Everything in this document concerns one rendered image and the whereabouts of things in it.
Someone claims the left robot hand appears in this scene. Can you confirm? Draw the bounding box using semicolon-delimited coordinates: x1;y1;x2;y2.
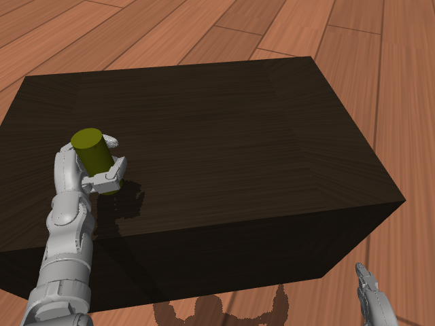
54;134;127;198

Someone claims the right robot hand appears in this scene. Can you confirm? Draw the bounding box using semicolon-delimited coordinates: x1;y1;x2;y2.
355;262;399;326

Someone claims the can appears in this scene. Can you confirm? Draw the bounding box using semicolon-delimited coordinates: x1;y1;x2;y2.
71;128;123;195

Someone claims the left robot arm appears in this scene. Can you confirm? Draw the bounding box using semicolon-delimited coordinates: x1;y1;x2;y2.
20;191;95;326

